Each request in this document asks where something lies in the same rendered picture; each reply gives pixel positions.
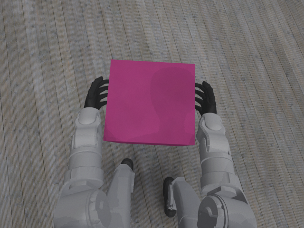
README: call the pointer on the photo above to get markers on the robot right hand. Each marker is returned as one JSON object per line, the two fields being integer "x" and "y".
{"x": 208, "y": 104}

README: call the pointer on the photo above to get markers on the carton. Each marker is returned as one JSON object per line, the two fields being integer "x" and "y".
{"x": 150, "y": 103}

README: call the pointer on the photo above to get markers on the robot right upper arm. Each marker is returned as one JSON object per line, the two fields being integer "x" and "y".
{"x": 217, "y": 211}

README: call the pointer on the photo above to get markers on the robot right thigh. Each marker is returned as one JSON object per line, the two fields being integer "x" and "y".
{"x": 187, "y": 203}

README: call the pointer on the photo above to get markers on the left robot forearm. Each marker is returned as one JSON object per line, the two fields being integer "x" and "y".
{"x": 84, "y": 171}

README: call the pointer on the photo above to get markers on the robot left upper arm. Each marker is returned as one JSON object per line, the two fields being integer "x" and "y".
{"x": 86, "y": 209}

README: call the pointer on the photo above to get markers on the robot left hand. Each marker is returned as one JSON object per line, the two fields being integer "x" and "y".
{"x": 93, "y": 97}

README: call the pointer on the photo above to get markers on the right robot forearm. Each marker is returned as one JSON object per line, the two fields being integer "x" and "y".
{"x": 218, "y": 176}

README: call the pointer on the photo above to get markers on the robot left shin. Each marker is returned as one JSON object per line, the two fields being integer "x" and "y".
{"x": 123, "y": 166}

